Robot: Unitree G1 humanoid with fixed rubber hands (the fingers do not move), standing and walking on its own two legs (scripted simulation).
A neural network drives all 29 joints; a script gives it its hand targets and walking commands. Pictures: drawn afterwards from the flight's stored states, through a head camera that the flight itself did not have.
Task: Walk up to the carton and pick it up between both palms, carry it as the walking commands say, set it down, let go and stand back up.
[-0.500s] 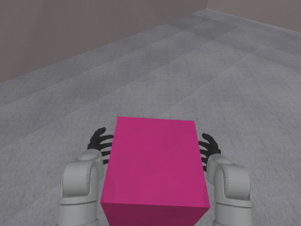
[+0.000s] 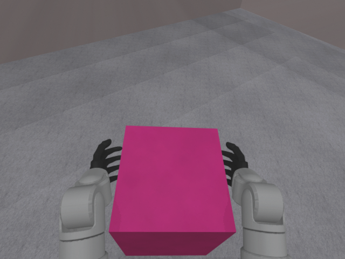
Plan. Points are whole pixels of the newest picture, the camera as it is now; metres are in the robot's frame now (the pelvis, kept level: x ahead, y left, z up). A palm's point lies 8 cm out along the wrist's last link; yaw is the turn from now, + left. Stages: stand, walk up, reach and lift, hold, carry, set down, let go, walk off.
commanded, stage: carry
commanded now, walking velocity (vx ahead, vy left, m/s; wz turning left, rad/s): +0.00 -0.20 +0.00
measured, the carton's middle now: (169, 195) +0.27 +0.01 +0.01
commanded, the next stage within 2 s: none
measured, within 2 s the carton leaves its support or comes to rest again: neither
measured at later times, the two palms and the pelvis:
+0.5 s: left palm (154, 222) +0.19 +0.04 +0.06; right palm (302, 220) +0.20 -0.25 +0.07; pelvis -0.07 -0.11 +0.00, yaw +1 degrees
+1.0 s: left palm (244, 250) +0.14 -0.11 +0.08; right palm out of the picture +0.13 -0.40 +0.07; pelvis -0.15 -0.25 -0.01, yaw +1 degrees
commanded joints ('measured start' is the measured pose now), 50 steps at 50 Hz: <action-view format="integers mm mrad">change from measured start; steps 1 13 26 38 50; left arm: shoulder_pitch -374 -447 -578 -459 -335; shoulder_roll -916 -990 -998 -958 -948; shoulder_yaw -749 -708 -799 -745 -666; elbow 27 -37 -93 31 44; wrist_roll -391 -383 -448 -413 -341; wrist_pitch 24 -4 0 36 18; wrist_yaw -282 -284 -286 -301 -281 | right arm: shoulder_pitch -368 -599 -535 -471 -495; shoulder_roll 871 934 959 892 897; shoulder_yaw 640 747 675 660 741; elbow -70 -188 -161 -110 -129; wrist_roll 344 452 431 353 424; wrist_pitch -1 2 -22 4 28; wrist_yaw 253 255 265 251 248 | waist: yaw -31 -4 -27 -18 0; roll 251 -218 113 -195 -206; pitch -274 -280 -175 -260 -298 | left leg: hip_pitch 234 -195 235 -176 -81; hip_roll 158 -90 200 -65 -125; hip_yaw -89 27 -166 42 28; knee -89 407 -194 306 226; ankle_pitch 374 -241 325 -265 -219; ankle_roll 77 -13 131 -42 18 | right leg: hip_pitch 111 334 -143 447 358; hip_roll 48 -175 4 -270 -191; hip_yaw -99 95 22 263 164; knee -267 -445 184 -442 -409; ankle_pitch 58 340 14 680 453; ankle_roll -6 -220 -6 -137 -277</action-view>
